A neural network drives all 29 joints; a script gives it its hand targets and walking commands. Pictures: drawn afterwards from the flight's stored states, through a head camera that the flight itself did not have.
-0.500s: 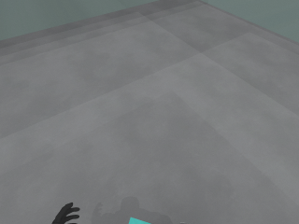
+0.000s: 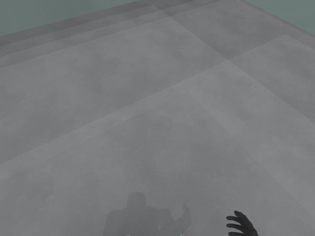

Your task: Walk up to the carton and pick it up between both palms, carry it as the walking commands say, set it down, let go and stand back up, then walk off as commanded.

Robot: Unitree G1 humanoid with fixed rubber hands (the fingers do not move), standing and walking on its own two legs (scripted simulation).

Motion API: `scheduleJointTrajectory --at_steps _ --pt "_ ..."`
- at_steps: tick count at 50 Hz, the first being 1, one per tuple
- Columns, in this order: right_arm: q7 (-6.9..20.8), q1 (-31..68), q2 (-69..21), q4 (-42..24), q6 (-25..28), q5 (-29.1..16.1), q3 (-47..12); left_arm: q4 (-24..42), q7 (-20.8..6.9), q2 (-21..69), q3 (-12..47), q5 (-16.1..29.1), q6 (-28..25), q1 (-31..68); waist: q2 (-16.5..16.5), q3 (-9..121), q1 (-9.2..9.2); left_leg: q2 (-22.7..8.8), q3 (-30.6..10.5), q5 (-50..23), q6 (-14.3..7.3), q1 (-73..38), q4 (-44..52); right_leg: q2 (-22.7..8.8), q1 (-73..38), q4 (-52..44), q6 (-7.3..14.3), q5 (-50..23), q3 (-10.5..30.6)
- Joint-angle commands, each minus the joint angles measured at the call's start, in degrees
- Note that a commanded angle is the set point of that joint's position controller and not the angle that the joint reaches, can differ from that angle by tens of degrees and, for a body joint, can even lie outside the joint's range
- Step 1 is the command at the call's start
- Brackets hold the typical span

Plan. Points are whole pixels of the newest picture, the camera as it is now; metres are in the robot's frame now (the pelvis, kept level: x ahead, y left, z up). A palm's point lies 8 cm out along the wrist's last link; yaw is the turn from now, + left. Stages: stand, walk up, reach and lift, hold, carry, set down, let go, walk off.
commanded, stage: walk off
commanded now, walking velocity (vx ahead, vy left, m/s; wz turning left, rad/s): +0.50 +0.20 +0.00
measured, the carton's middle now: out of the picture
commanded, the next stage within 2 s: stand in 0.10 s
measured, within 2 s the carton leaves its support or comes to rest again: rests again in 1.30 s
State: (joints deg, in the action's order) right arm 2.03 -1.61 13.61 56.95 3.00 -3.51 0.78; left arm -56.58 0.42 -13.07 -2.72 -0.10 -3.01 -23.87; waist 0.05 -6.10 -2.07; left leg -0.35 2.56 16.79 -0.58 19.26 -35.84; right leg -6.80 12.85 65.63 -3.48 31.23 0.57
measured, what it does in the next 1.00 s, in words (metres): walks ahead: right foot, then left foot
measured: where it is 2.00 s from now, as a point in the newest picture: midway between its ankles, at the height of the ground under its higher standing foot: (166, 203)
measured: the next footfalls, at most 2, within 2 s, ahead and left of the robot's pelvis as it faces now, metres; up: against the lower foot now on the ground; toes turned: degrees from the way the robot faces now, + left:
right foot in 0.02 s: +0.23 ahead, -0.19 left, +0.00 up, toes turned -7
left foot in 0.68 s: +0.42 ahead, +0.09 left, +0.00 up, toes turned +3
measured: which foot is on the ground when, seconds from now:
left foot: down 0.00-0.60, up 0.62-0.66, down 0.68-1.00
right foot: up 0.00-0.00, down 0.02-0.68, up 0.70-0.74, down 0.76-1.00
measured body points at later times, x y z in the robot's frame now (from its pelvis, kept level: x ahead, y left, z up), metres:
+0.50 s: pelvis +0.25 -0.05 +0.01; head +0.30 -0.08 +0.45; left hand +0.38 +0.19 -0.12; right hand +0.21 -0.30 -0.15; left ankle +0.12 +0.13 -0.62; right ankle +0.19 -0.18 -0.72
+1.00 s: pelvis +0.39 -0.07 +0.00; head +0.42 -0.10 +0.45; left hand +0.44 +0.18 -0.13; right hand +0.46 -0.30 -0.16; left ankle +0.41 +0.11 -0.72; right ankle +0.30 -0.19 -0.72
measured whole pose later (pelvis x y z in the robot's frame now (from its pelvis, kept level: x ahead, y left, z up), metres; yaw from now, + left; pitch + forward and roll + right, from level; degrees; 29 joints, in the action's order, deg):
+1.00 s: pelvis +0.39 -0.07 +0.00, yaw +0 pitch +1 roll +3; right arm -1.3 -9.2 11.9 55.3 -1.0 -3.5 -0.1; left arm -59.7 0.3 -10.6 -2.7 -0.2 -0.5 -11.2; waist 1.5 -3.2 1.0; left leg -3.4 0.6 17.0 3.4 18.2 -32.4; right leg -4.3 9.5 34.5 -1.6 25.3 -0.9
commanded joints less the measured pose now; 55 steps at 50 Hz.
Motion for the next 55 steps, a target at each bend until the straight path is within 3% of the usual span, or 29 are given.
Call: scheduleJointTrajectory --at_steps 1,4,7,11,13,15,16,17,18,19,20,22,23,24,27,30,31,32,33,34,35,37,39,41,43,45,46,53,55 --pt "-1.68 -15.39 8.48 2.31 0.07 5.58 2.41 8.42 -0.92 -7.24 -2.98 -2.13 0.8 11.92 6.9 -0.24 5.46 -13.03 -11.19 -18.34 -5.89 -13.87 19.18 -1.43 22.81 0.36 4.01 -7.28 -1.32" --pt "-2.48 -19.11 10.78 2.08 0.53 5.81 3.07 8.02 -1.67 -7.48 -3.81 -3.0 1.87 15.12 6.71 -4.23 5.25 -12.04 -12.26 -24.46 -6.66 -18.65 20.83 0.69 24.8 -1.02 2.38 -7.79 -4.29" --pt "-2.99 -26.28 10.88 3.47 1.26 6.22 2.99 7.7 -1.74 -4.9 -2.77 -2.3 1.63 22.46 6.99 -0.98 6.87 -12.73 -12.36 -48.31 -6.98 -28.83 17.71 2.23 28.44 -2.89 1.11 -5.32 -5.87" --pt "-4.23 -34.68 8.28 5.8 0.91 7.06 2.17 7.85 -1.7 -1.77 -0.72 -1.25 0.31 33.21 13.9 1.25 10.48 -11.65 -10.91 -67.58 -6.21 -41.33 12.34 4.33 34.88 -11.4 0.24 -0.72 -9.03" --pt "-4.66 -34.66 6.47 5.49 0.69 7.2 1.48 7.47 -2.13 -0.21 0.43 -0.66 -0.76 34.66 15.3 2.51 9.28 -10.33 -9.15 -71.78 -5.31 -40.69 10.3 5.85 30.21 -21.25 -0.52 -4.11 -10.95" --pt "-4.94 -27.58 7.91 2.79 0.39 6.94 1.83 3.82 -2.21 0.3 0.6 -0.06 -1.76 26.44 14.32 5.98 2.69 -9.28 -6.62 -75.44 -3.6 -32.64 4.23 6.85 12.52 -38.3 -0.89 -12.69 -10.75" --pt "-4.99 -22.77 10.3 0.55 0.42 5.71 3.01 -0.68 -1.79 -0.62 -0.17 -0.14 -2.25 14.13 8.15 10.1 -4.96 -8.26 -3.76 -68.1 -1.25 -20.36 -7.33 5.42 -7.93 -48.02 -0.44 -28.1 -9.47" --pt "-4.69 -17.58 9.88 -3.34 1.14 3.13 3.8 -6.2 -1.06 -6.38 -1.92 -1.87 -2.43 -1.91 -5.65 17.92 -12.61 -4.09 -0.8 -32.07 2.52 5.15 -25.78 -4.33 -38.33 -44.53 3.14 -70.69 -0.66" --pt "-4.81 -17.0 3.67 -6.93 1.8 1.68 1.94 -10.65 -0.34 -13.72 -3.99 -3.22 -1.8 -10.74 -26.49 25.22 -14.5 3.4 -3.04 28.61 3.1 28.87 -37.68 -18.97 -62.08 -30.54 7.5 -128.11 9.27" --pt "-5.46 -13.3 5.24 -8.99 1.99 1.8 2.15 -11.33 -0.06 -14.03 -3.73 -3.17 -1.12 -12.77 -22.72 26.81 -15.59 2.81 -6.28 31.35 1.95 32.04 -40.71 -22.08 -62.22 -32.88 10.05 -133.71 12.48" --pt "-5.01 -8.37 5.93 -9.43 1.98 2.25 2.63 -10.66 0.31 -11.74 -4.11 -2.74 -1.0 -10.54 -17.23 24.69 -16.08 1.07 -7.3 25.37 1.43 33.15 -42.48 -20.9 -58.27 -36.12 11.71 -119.79 11.0" --pt "-3.61 -8.81 4.76 -8.66 0.75 3.07 2.2 -6.86 1.3 -9.22 -3.46 -1.65 0.09 1.47 -16.88 12.34 -9.59 -3.09 -7.18 14.83 2.11 29.75 -33.29 -14.63 -37.26 -38.99 7.93 -89.16 5.74" --pt "-3.51 -8.32 4.17 -8.84 -0.05 3.71 1.95 -6.2 1.42 -6.82 -2.54 -1.51 -0.08 3.86 -18.34 5.27 -7.27 -3.66 -3.89 14.68 3.2 27.35 -29.46 -11.75 -27.87 -41.71 6.57 -85.85 4.34" --pt "-3.38 -8.76 5.35 -8.28 -0.63 4.42 2.54 -4.28 1.2 -6.64 -1.97 -1.14 -0.22 7.52 -12.39 1.08 -4.62 -2.98 -1.23 12.1 3.4 21.43 -25.74 -8.84 -17.85 -45.09 5.63 -81.67 1.64" --pt "-2.49 -12.46 1.02 -5.14 -1.55 4.34 1.36 -1.66 0.92 -10.71 -2.45 -1.23 -0.73 12.46 -10.12 -2.17 1.94 1.61 5.48 4.2 4.92 8.23 -8.92 -2.51 -6.23 -46.72 5.23 -75.45 -6.28" --pt "-2.68 -20.52 0.53 1.25 -0.74 3.72 0.52 -0.17 0.41 -11.26 -3.7 -0.33 -0.41 12.97 -9.29 8.37 6.2 4.19 9.26 -17.4 7.07 -9.58 9.55 0.48 -6.38 -36.53 5.24 -58.59 -10.06" --pt "-2.93 -27.47 2.86 4.36 -0.23 4.33 1.08 1.05 0.42 -9.6 -3.57 0.28 -0.71 12.99 -5.9 11.67 9.93 2.5 8.05 -27.86 5.67 -18.08 15.88 1.57 -5.05 -28.13 3.96 -51.98 -11.05" --pt "-3.31 -32.7 10.55 6.86 0.28 5.17 3.36 2.5 0.33 -6.96 -3.08 0.71 -1.02 10.95 6.36 18.16 11.94 -5.73 -0.23 -49.83 1.64 -31.71 10.65 3.51 5.05 -18.28 1.54 -34.78 -8.88" --pt "-3.89 -33.16 12.32 6.67 0.68 5.76 3.28 3.73 -0.15 -2.96 -2.22 1.77 -0.85 7.41 18.21 22.35 11.58 -20.83 -17.48 -82.84 -6.59 -44.42 9.2 8.12 18.91 -5.42 -0.13 5.65 -5.22" --pt "-3.97 -27.5 12.01 4.1 1.0 5.16 2.6 3.42 0.03 -2.32 -1.61 2.03 0.13 5.31 12.46 25.79 9.26 -26.02 -18.76 -94.31 -11.15 -39.58 6.78 4.27 13.65 -1.72 1.58 10.13 2.7" --pt "-3.43 -19.87 10.94 1.64 1.01 4.44 1.89 3.68 0.15 -1.18 -1.53 1.4 0.81 4.46 9.63 21.57 6.72 -26.67 -17.45 -81.98 -10.94 -28.62 10.17 3.06 11.46 -3.69 1.93 10.32 4.48" --pt "-3.39 -10.73 7.7 0.29 -0.17 5.03 0.66 2.65 0.74 -0.3 -0.51 0.57 1.89 5.17 7.68 10.94 3.53 -17.93 -6.98 -57.1 -9.56 -18.75 10.26 2.06 11.71 -8.91 2.8 4.84 1.11" --pt "-3.53 -4.71 7.64 -1.66 -1.46 5.62 0.94 1.83 1.19 -2.25 -0.26 0.66 3.05 4.2 14.0 8.26 2.18 -13.53 -6.43 -48.2 -7.16 -12.42 12.25 1.89 6.48 -20.7 1.28 5.34 -0.81" --pt "-3.38 -4.48 6.44 -1.85 -2.21 5.97 0.15 0.54 0.96 -3.26 -1.04 0.16 3.56 1.83 13.81 5.17 0.35 -12.57 -5.8 -42.44 -7.27 -6.25 12.04 3.44 2.04 -28.75 1.17 0.09 -2.4" --pt "-3.57 -1.95 7.36 -2.67 -3.36 5.07 0.86 -1.47 0.63 -1.49 -0.41 0.02 3.65 -1.18 11.38 4.62 -1.93 -8.94 -3.74 -27.83 -3.79 -6.03 9.15 3.87 -4.43 -45.3 1.03 -19.8 -3.62" --pt "-3.17 -5.71 4.29 -3.63 -4.06 3.54 1.09 -2.06 1.02 -7.3 -1.47 -1.03 2.97 2.48 -8.31 6.5 1.05 -1.29 0.91 -6.73 1.61 -3.55 1.85 -5.3 -6.95 -45.66 2.58 -46.82 4.84" --pt "-3.41 -5.9 3.36 -3.84 -4.17 3.49 0.86 -1.01 0.99 -8.81 -1.8 -1.17 2.66 5.12 -10.67 8.14 1.09 -0.7 1.75 2.03 3.1 -4.47 3.12 -7.7 -7.56 -45.89 3.9 -55.63 5.98" --pt "-3.35 -9.39 3.65 -2.22 -2.1 4.44 0.39 -2.92 2.32 -6.69 -0.95 -0.82 2.08 6.13 -17.14 12.76 -0.39 0.35 3.09 -0.44 1.52 0.12 5.38 -5.18 -22.85 -34.7 6.45 -89.31 2.82" --pt "-3.32 -14.28 4.94 -1.07 -1.09 4.64 0.81 -1.86 2.56 -7.83 -1.66 0.08 2.15 8.77 -13.54 15.82 2.08 -1.51 2.99 -20.11 0.93 -10.85 10.9 -2.71 -17.53 -31.62 5.22 -83.36 0.68"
